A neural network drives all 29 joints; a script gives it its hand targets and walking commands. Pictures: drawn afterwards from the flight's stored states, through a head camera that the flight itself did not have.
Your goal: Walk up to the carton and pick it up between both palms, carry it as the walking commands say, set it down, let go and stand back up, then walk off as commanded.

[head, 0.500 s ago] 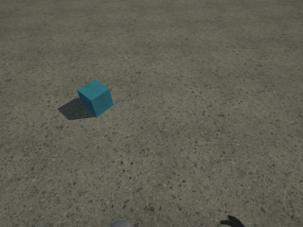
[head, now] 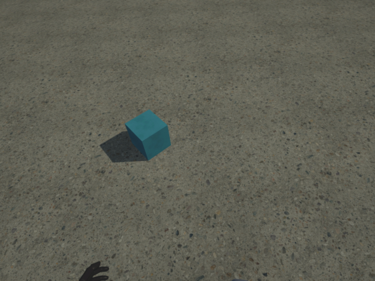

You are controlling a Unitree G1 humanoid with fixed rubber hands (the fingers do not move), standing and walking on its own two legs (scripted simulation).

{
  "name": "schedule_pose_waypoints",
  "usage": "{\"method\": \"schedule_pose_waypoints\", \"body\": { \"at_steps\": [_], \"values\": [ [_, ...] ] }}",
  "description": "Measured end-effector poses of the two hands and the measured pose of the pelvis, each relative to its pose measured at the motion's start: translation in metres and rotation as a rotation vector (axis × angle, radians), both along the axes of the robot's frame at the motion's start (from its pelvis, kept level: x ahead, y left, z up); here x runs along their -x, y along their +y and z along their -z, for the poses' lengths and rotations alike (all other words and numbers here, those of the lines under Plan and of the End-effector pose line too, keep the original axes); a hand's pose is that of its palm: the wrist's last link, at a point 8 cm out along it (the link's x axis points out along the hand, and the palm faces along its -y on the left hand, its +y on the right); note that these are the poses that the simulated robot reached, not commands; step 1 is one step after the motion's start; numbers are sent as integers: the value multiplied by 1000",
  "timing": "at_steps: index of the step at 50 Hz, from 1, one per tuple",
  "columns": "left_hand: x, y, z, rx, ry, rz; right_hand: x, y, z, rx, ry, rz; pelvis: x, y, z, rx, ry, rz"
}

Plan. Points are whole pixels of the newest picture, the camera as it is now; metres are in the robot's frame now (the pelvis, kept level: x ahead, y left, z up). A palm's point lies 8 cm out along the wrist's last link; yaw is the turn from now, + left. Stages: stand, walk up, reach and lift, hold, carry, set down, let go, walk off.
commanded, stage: walk up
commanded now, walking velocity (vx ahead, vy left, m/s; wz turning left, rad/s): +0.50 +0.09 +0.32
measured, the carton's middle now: (148, 134) +1.09 +0.24 -0.65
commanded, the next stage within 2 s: none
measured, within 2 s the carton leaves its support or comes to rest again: neither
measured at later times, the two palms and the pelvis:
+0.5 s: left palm (63, 235) +0.28 +0.33 -0.13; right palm (244, 202) +0.33 -0.15 -0.12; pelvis +0.24 +0.08 +0.00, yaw +6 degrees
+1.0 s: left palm (71, 177) +0.44 +0.34 -0.09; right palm (214, 120) +0.63 -0.12 -0.11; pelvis +0.48 +0.09 +0.02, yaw +7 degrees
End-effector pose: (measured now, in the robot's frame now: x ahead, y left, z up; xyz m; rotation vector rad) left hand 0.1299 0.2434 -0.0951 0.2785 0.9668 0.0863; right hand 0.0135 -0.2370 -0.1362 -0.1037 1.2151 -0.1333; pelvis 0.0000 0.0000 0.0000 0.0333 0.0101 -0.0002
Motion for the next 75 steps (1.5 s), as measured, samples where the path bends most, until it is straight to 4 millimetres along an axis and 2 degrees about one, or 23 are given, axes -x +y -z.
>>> {"method": "schedule_pose_waypoints", "body": {
  "at_steps": [5, 10, 14, 17, 20, 25, 30, 33, 35, 38, 42, 46, 50, 54, 57, 63, 70, 72, 75],
  "values": [
    [0, 11, -6, 7, 50, -105, -100, 4, -18, -10, -82, -100, -49, 1, -13, 11, -20, -39],
    [13, 30, 0, 3, 167, -193, -199, 31, -26, -38, -153, -181, -96, 17, -15, 16, -20, -40],
    [12, 49, 16, 29, 264, -256, -273, 62, -28, -38, -196, -243, -137, 40, -8, 37, -12, -68],
    [-8, 68, 41, 59, 297, -291, -316, 87, -18, -3, -223, -271, -170, 63, 9, 59, 1, -96],
    [-49, 81, 49, 73, 280, -278, -329, 93, -14, 39, -203, -258, -195, 77, 13, 52, -8, -101],
    [-153, 92, 30, 62, 173, -205, -315, 83, -19, 72, -81, -175, -241, 82, -2, 43, 8, -113],
    [-256, 83, 13, 49, 73, -125, -313, 69, -15, 59, 15, -97, -293, 74, -6, 19, 11, -120],
    [-307, 74, 10, 28, 22, -108, -332, 61, -1, 29, 49, -80, -329, 64, 1, -5, 18, -121],
    [-329, 70, 9, 13, -2, -117, -356, 57, 8, 12, 47, -91, -352, 57, 6, -4, 5, -130],
    [-337, 71, 2, 1, 15, -154, -408, 58, 5, -2, 5, -122, -381, 54, 1, -13, -18, -131],
    [-329, 78, -6, -5, 85, -221, -484, 71, -8, -31, -69, -181, -415, 58, -12, -19, -26, -132],
    [-319, 86, -8, 0, 161, -282, -556, 92, -21, -50, -132, -239, -447, 69, -20, -16, -31, -127],
    [-314, 99, -1, 20, 244, -332, -621, 120, -31, -52, -183, -290, -478, 88, -21, 0, -29, -123],
    [-326, 118, 20, 62, 314, -361, -670, 150, -30, -21, -201, -323, -510, 115, -10, 38, -7, -139],
    [-351, 133, 39, 94, 333, -348, -687, 163, -26, 23, -201, -314, -530, 134, -1, 44, -19, -132],
    [-425, 149, 34, 106, 294, -274, -668, 153, -35, 95, -109, -221, -564, 147, -12, 59, -6, -125],
    [-506, 147, 26, 76, 224, -213, -654, 137, -27, 87, -23, -145, -599, 140, -13, 33, 4, -130],
    [-525, 144, 22, 58, 200, -206, -659, 131, -20, 69, -8, -133, -610, 134, -11, 15, 11, -127],
    [-544, 139, 17, 30, 163, -213, -675, 127, -8, 41, -7, -137, -627, 125, -6, 6, -2, -134]
  ]
}}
